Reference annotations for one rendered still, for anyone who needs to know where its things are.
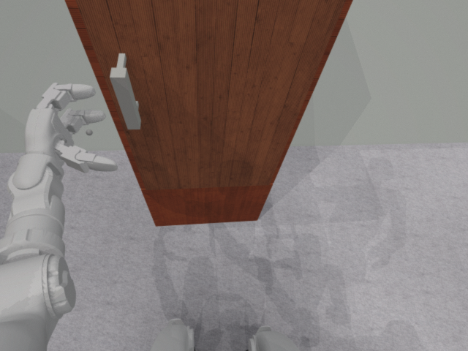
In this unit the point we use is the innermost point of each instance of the robot thigh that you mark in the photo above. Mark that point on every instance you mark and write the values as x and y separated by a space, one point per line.
174 338
271 341

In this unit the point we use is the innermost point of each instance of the left robot thigh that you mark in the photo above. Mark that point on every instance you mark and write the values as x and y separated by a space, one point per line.
174 338

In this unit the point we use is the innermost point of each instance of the handle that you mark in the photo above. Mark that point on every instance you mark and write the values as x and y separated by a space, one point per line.
123 89

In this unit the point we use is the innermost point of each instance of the right robot thigh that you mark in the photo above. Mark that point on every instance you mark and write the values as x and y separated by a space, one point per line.
271 341

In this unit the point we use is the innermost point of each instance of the robot left hand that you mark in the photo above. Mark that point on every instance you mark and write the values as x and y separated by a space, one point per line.
44 129

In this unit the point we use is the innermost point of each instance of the robot left forearm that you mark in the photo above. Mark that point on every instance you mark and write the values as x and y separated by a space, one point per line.
36 223

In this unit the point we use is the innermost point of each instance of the robot left upper arm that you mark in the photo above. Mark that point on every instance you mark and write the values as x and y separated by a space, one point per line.
34 295

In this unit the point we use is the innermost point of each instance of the cupboard door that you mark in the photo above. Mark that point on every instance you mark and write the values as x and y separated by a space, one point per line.
220 83

